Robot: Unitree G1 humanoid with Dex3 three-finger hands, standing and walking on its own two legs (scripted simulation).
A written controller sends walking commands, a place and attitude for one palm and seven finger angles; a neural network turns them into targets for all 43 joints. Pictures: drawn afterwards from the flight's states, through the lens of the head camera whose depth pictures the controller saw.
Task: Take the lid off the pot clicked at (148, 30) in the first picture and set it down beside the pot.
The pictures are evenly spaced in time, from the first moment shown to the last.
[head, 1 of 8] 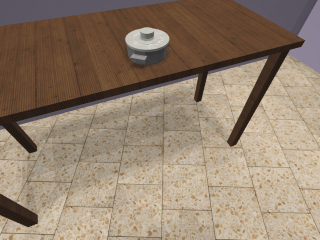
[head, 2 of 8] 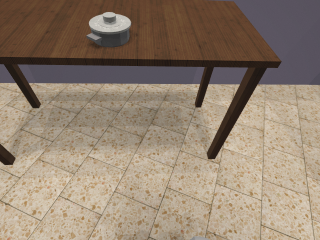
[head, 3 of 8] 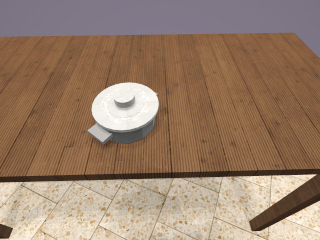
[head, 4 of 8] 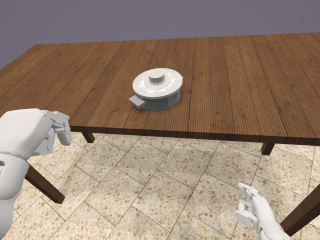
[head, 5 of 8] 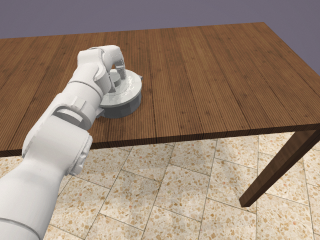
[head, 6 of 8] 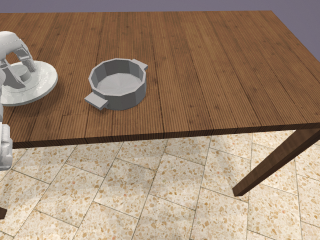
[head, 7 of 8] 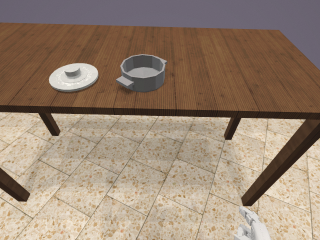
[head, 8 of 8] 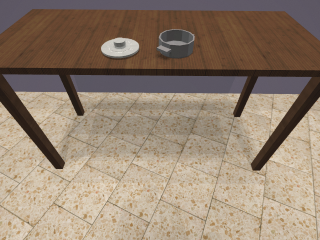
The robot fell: no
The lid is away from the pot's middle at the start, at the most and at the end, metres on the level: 0.00 0.26 0.24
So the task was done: yes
